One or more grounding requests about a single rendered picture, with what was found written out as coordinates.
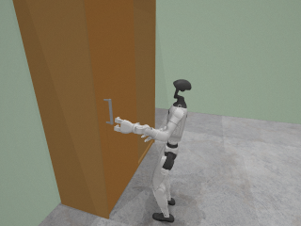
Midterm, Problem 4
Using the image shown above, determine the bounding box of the left robot forearm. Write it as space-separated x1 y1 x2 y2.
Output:
133 124 169 141

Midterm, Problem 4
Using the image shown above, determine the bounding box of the robot left hand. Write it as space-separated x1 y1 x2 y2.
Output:
114 117 140 134

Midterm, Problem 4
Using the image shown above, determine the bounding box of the handle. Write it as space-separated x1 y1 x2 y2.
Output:
103 99 114 125

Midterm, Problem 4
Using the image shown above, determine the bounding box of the robot right hand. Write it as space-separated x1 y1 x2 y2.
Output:
142 134 152 142

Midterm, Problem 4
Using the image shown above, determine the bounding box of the right robot forearm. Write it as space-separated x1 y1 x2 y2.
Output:
158 126 166 132

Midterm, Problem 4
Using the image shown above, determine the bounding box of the right robot foot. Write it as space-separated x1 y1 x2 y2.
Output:
167 198 175 206

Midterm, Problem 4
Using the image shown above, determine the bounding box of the left robot upper arm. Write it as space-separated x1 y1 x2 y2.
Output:
161 107 184 142

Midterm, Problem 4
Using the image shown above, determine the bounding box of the humanoid robot torso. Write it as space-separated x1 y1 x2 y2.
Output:
164 105 187 160

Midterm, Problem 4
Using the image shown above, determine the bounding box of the wardrobe door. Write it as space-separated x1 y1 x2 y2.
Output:
84 0 138 213
133 0 152 160

